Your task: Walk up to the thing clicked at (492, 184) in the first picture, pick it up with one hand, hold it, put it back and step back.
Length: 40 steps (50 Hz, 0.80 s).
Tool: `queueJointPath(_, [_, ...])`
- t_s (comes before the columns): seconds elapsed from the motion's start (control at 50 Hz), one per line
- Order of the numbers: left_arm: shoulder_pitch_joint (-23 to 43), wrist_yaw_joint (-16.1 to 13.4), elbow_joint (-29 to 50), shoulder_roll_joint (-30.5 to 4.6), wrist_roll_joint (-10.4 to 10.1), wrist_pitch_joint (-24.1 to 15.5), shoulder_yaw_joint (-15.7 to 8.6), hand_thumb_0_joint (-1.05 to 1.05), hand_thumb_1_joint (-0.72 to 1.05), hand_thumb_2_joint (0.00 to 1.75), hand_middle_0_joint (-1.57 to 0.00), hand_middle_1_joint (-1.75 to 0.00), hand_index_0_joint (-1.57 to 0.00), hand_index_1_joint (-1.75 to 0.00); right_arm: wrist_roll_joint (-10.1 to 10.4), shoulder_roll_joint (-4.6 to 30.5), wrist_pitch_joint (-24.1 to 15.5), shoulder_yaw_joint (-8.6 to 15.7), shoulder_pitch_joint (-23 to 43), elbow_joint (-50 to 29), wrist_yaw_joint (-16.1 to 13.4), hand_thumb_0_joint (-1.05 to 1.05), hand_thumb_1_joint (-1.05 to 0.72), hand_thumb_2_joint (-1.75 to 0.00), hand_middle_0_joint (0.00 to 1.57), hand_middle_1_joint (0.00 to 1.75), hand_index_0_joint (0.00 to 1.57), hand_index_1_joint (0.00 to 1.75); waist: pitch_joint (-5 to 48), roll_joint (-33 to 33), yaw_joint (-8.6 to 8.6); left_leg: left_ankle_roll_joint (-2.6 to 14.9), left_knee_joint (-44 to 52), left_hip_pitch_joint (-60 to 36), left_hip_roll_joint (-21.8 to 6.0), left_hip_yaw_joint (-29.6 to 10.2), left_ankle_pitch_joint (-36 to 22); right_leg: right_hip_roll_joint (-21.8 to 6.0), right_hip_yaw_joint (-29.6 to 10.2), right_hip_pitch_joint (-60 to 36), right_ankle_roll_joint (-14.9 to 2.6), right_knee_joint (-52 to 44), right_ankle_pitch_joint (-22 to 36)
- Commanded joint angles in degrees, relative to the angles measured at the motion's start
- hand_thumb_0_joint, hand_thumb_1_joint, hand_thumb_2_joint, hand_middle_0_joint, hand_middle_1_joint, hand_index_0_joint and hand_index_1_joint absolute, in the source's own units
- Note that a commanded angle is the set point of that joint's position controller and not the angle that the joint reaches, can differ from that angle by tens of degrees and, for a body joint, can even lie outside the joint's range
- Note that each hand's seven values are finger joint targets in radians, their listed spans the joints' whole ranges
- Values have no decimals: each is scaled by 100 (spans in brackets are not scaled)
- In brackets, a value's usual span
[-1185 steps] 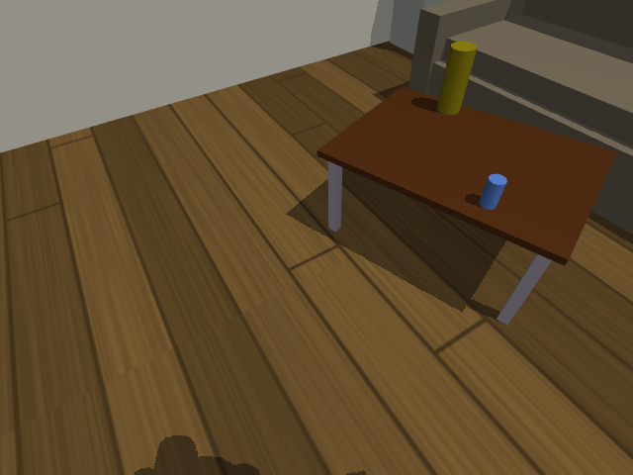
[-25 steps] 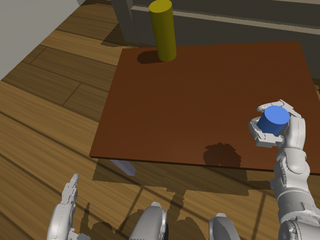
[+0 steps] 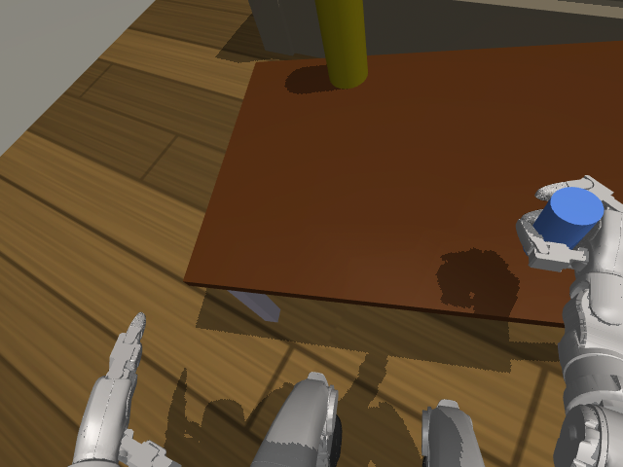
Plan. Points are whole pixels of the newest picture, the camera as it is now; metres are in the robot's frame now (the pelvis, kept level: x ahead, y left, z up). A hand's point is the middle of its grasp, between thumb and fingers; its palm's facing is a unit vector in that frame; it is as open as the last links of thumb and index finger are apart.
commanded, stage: lower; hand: right
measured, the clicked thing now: (558, 228) +0.45 -0.22 -0.03
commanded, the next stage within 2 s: loosen in 1.46 s
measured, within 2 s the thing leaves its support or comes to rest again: rests again in 1.28 s
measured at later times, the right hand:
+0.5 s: hand (535, 247) +0.45 -0.21 -0.09, palm faces +0.19 +0.98 +0.02, open 7.3 cm
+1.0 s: hand (527, 254) +0.46 -0.21 -0.13, palm faces +0.19 +0.98 +0.02, open 7.3 cm
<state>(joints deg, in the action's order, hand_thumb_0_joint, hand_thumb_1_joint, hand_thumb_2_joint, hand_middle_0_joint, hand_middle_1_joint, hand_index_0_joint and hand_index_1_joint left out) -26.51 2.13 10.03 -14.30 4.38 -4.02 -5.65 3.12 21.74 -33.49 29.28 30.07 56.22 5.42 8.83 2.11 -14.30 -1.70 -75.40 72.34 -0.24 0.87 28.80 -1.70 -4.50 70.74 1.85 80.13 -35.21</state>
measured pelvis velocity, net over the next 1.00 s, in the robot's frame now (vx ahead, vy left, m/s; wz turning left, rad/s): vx -0.03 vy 0.00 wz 0.03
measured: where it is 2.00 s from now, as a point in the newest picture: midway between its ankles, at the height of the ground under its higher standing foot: outside the picture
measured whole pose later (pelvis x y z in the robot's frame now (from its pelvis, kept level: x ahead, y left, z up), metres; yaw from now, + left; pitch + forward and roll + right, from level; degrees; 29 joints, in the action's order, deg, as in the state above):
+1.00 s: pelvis -0.03 +0.00 -0.07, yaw +1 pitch +31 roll +5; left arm -28.5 3.9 23.3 -17.6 4.8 -6.8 -8.6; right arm 0.2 29.9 -35.7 35.3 35.1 62.0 6.2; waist 9.3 3.1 -20.4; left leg -1.7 -89.0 89.8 0.3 2.3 30.4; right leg -1.6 -6.8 88.9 2.4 95.6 -38.0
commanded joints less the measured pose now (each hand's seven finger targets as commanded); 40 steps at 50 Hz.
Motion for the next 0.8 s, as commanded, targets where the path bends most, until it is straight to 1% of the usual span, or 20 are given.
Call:
queueJointPath(0.0, [-325,-162,1169,-1007,-3,-295,-756,0,-52,4,-5,-6,-6,-5,33,1268,-478,132,1972,-1253,18,0,-51,-135,139,146,141,146,2997,-1297,92,291,630,-1952,126,100,-1768,94,203,-1616,-168,-991,2054])
queueJointPath(0.04, [-306,-159,1204,-935,0,-300,-674,0,-52,4,-5,-6,-6,-5,10,1263,-477,110,2014,-1269,40,0,-48,-134,137,145,139,145,2949,-1358,104,294,642,-1958,109,63,-1707,85,215,-1510,-169,-959,1964])
queueJointPath(0.08, [-303,-191,1219,-1147,-10,-281,-888,0,-53,5,-5,-5,-5,-5,1,1498,-463,296,2023,-1240,24,0,-52,-134,137,145,140,145,2988,-1240,76,285,603,-1927,124,86,-1754,84,186,-1494,-183,-919,2012])
queueJointPath(0.12, [-397,-155,1214,-942,21,-298,-657,0,-53,5,-5,-5,-5,-5,11,1146,-468,92,1939,-928,98,0,-49,-137,138,148,141,148,2768,-1306,-5,301,523,-1716,141,106,-1726,80,191,-1356,-173,-871,1994])
queueJointPath(0.16, [-390,-127,1356,-834,11,-331,-540,0,-54,5,-5,-5,-5,-5,22,1143,-500,176,1825,-574,136,0,-50,-135,137,146,139,146,2573,-1055,-67,287,508,-1689,132,56,-1609,87,194,-953,-213,-716,1775])
queueJointPath(0.18, [-355,-123,1448,-859,17,-356,-486,0,-54,4,-5,-5,-5,-5,20,1365,-554,307,2019,-748,139,0,-51,-134,136,144,139,144,2689,-1080,-27,294,444,-1719,120,35,-1577,86,187,-851,-212,-668,1752])
queueJointPath(0.24, [-437,-128,1722,-1137,19,-387,-832,0,-54,5,-5,-5,-5,-5,-44,1740,-630,497,2062,-838,148,0,-52,-132,136,143,138,143,3021,-1257,-83,287,388,-1785,108,-55,-1544,89,221,-883,-216,-533,1690])
queueJointPath(0.28, [-497,-119,1739,-1218,19,-411,-969,0,-54,5,-5,-5,-5,-5,-21,1590,-644,427,2085,-921,168,0,-53,-131,135,141,137,141,3109,-1281,-205,281,322,-1677,127,-24,-1628,79,196,-916,-221,-460,1756])
queueJointPath(0.38, [-534,-53,1723,-973,38,-462,-726,0,-54,5,-5,-5,-5,-5,-96,1693,-709,436,2235,-805,153,0,-53,-133,136,144,138,144,3072,-1634,-123,321,69,-1215,152,38,-1434,83,180,-804,-168,-321,1662])
queueJointPath(0.4, [-541,-59,1766,-1068,26,-475,-850,0,-54,5,-5,-5,-5,-5,-103,1720,-719,422,2281,-828,167,0,-53,-133,136,143,138,143,3065,-1649,-225,321,80,-1152,147,35,-1327,73,168,-788,-172,-296,1519])
queueJointPath(0.48, [-458,-64,1969,-1193,54,-502,-952,0,-54,6,-5,-5,-5,-5,-149,1878,-736,509,2342,-952,130,0,-50,-134,136,145,138,145,3319,-1869,-214,341,-79,-1007,162,103,-1349,46,130,-925,-146,-229,1630])
queueJointPath(0.5, [-505,-53,2028,-1176,45,-496,-892,0,-54,5,-5,-5,-5,-5,-153,1739,-712,431,2381,-837,149,0,-51,-135,137,146,139,146,3270,-1755,-283,347,-125,-899,183,173,-1292,56,91,-903,-136,-240,1601])
queueJointPath(0.56, [-479,-53,2049,-1252,40,-475,-961,0,-54,5,-5,-5,-5,-5,-186,1997,-714,547,2344,-820,114,0,-51,-136,138,147,140,147,3136,-1995,-208,381,-197,-668,192,207,-1063,51,76,-847,-109,-281,1394])
queueJointPath(0.58, [-502,-56,2120,-1275,27,-480,-999,0,-55,6,-5,-5,-5,-5,-190,1980,-703,561,2343,-773,115,0,-52,-135,137,146,140,146,3087,-1900,-290,372,-216,-629,191,220,-1059,42,66,-815,-120,-240,1379])
queueJointPath(0.6, [-478,-43,2062,-1234,42,-485,-972,0,-55,5,-5,-5,-5,-5,-188,1907,-702,494,2345,-760,114,0,-51,-137,138,147,141,147,3112,-2002,-233,383,-239,-616,185,192,-1021,43,85,-774,-113,-228,1327])
queueJointPath(0.62, [-509,-44,2122,-1258,43,-495,-1032,0,-54,5,-5,-5,-5,-5,-176,1827,-702,458,2426,-801,118,0,-52,-137,138,147,141,147,3106,-1967,-350,373,-245,-592,186,194,-1050,39,79,-769,-126,-176,1331])
queueJointPath(0.64, [-546,-42,1978,-1260,36,-502,-1056,0,-54,6,-5,-5,-5,-5,-164,1934,-684,528,2359,-721,100,0,-49,-137,138,148,141,148,3042,-1985,-278,365,-240,-578,183,161,-1031,41,101,-673,-134,-127,1281])
queueJointPath(0.66, [-552,-48,1987,-1329,15,-510,-1147,0,-55,5,-5,-5,-5,-5,-170,1982,-665,545,2332,-650,95,0,-50,-137,138,147,140,147,2947,-1880,-357,355,-225,-589,176,145,-967,49,104,-500,-150,-83,1153])
queueJointPath(0.72, [-514,-18,2126,-1217,33,-523,-999,0,-54,5,-5,-5,-5,-5,-196,1921,-689,547,2314,-631,62,0,-51,-138,139,149,142,149,2995,-1884,-296,371,-321,-517,197,181,-920,49,94,-437,-142,-89,1133])
queueJointPath(0.78, [-593,-34,2246,-1333,30,-544,-1149,0,-55,6,-5,-5,-5,-5,-222,2030,-721,573,2436,-733,63,0,-52,-136,139,147,141,147,3196,-1870,-450,348,-386,-659,192,170,-1164,58,90,-406,-163,74,1330])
